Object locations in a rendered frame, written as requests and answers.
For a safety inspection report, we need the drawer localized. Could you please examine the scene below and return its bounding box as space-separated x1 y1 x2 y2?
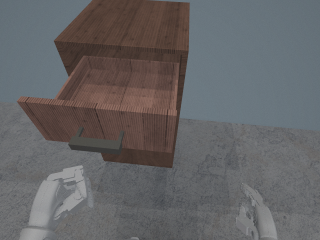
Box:
17 55 180 153

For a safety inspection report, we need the right robot hand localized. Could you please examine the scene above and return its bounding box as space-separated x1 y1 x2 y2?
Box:
236 183 278 240

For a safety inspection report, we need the left robot forearm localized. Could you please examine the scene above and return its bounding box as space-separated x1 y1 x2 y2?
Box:
19 226 57 240

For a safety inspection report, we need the cabinet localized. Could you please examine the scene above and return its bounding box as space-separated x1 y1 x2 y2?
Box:
54 0 190 168

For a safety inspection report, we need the handle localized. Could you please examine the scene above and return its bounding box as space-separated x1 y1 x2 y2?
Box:
68 126 125 155

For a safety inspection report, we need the left robot hand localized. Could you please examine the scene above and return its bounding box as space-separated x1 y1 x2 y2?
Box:
28 165 95 231

